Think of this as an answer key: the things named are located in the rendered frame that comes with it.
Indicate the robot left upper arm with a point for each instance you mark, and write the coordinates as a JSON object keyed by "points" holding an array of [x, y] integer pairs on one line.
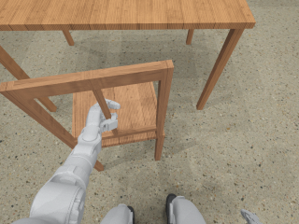
{"points": [[57, 203]]}

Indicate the right robot hand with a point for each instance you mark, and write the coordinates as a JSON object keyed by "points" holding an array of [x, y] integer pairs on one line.
{"points": [[251, 218]]}

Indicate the left robot forearm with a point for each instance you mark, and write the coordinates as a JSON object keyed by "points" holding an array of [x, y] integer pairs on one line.
{"points": [[79, 164]]}

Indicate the right robot foot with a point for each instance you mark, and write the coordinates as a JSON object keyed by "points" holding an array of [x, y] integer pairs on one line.
{"points": [[169, 199]]}

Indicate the left robot hand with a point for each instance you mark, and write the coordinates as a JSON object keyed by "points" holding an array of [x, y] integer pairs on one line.
{"points": [[97, 118]]}

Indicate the robot left shin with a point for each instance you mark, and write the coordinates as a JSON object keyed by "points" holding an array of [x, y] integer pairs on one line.
{"points": [[122, 205]]}

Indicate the table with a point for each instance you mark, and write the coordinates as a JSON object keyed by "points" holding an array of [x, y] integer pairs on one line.
{"points": [[90, 15]]}

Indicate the chair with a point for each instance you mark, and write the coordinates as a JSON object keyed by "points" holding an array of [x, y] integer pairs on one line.
{"points": [[141, 116]]}

